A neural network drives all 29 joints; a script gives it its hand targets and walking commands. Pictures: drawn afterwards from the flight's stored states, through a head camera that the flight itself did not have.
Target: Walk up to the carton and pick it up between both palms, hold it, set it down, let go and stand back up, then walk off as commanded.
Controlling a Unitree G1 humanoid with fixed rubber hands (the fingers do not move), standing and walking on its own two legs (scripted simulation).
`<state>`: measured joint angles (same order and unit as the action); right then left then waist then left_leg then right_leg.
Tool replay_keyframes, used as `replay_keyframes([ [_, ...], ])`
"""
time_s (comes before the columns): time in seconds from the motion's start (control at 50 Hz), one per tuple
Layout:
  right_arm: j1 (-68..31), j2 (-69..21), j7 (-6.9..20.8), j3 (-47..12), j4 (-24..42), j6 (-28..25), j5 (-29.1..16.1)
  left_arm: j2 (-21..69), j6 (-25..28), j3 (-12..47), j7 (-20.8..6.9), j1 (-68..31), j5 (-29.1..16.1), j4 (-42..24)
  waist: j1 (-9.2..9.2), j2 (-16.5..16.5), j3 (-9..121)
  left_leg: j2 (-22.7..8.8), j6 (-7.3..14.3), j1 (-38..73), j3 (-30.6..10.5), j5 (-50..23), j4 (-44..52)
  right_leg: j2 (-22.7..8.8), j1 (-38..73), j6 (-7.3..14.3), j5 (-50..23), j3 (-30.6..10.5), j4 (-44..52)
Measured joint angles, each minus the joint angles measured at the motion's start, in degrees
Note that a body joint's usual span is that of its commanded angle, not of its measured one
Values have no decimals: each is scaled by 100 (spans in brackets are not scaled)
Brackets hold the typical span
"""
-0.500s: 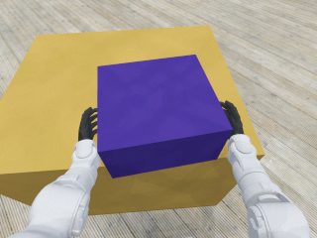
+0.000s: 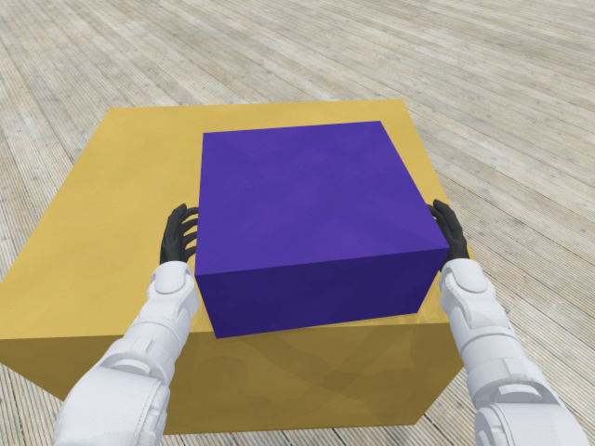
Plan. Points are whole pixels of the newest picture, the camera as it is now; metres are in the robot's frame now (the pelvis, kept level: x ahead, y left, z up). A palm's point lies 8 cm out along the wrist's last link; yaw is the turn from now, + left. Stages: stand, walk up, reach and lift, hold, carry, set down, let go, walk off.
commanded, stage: reach and lift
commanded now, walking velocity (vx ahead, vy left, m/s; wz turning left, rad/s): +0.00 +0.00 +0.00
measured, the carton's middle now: (306, 219) +0.46 -0.05 +0.05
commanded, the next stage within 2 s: none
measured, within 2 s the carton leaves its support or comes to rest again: neither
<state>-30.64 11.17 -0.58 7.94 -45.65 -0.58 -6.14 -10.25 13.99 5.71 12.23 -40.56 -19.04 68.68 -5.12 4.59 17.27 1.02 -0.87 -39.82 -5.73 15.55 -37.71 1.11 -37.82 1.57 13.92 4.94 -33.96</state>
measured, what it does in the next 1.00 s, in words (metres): stands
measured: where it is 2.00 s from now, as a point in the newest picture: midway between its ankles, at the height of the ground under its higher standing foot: outside the picture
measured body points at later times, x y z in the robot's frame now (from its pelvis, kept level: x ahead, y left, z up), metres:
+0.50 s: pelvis -0.01 +0.01 +0.02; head -0.01 +0.00 +0.47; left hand +0.40 +0.16 +0.09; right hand +0.35 -0.23 +0.08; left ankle +0.02 +0.12 -0.72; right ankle +0.01 -0.10 -0.72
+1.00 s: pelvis +0.00 +0.01 +0.03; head -0.03 +0.00 +0.48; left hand +0.39 +0.18 +0.15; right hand +0.37 -0.22 +0.17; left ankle +0.01 +0.12 -0.72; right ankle +0.01 -0.10 -0.72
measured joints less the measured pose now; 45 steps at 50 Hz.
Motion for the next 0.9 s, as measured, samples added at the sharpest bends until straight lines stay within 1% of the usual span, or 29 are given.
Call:
replay_keyframes([
  [0.14,-277,17,92,179,-153,130,144,36,-189,-311,-36,-182,284,13,31,-48,-147,6,43,478,86,-192,400,-12,454,-34,-213,-93,397],
  [0.24,-330,33,118,239,-195,135,154,72,-240,-552,-131,-284,505,69,119,-87,-228,3,81,739,183,-314,650,-15,676,-60,-352,-193,621],
  [0.34,-253,27,135,249,-270,27,119,88,-347,-546,-125,-158,523,-147,170,-54,-294,4,102,945,222,-414,852,-17,884,-76,-479,-237,851],
  [0.42,-85,40,107,171,-178,109,24,110,-484,-507,-123,-48,512,-252,250,-75,-384,3,122,1107,283,-471,981,-19,1012,-82,-538,-298,946],
  [0.52,261,42,-6,-28,289,320,-154,98,-630,-291,-2,353,318,-721,311,-57,-356,-14,127,1124,311,-473,1004,-2,1026,-78,-560,-328,986],
  [0.64,488,-58,-245,-235,893,767,-318,-40,-943,-213,82,706,155,-1270,294,-90,-355,-16,129,1191,328,-485,1068,0,1063,-77,-552,-347,1000],
  [0.72,659,-38,-428,-388,1434,1102,-500,-169,-1314,-135,140,971,41,-1939,287,-85,-243,-25,113,1191,276,-474,1077,10,1108,-70,-556,-299,1072],
  [0.76,696,-31,-486,-414,1690,1272,-539,-206,-1525,-190,148,1060,86,-2271,278,-97,-262,-24,111,1288,250,-470,1107,11,1225,-67,-558,-275,1126],
  [0.8,643,-47,-495,-375,1799,1428,-531,-213,-1748,-312,114,1069,210,-2482,266,-128,-321,-21,110,1437,237,-475,1161,8,1378,-65,-558,-264,1181],
  [0.9,359,82,-468,-392,1829,1824,-515,-75,-2466,-750,39,971,715,-2927,339,-214,-500,-35,102,1858,273,-514,1353,20,1788,-60,-610,-307,1375],
])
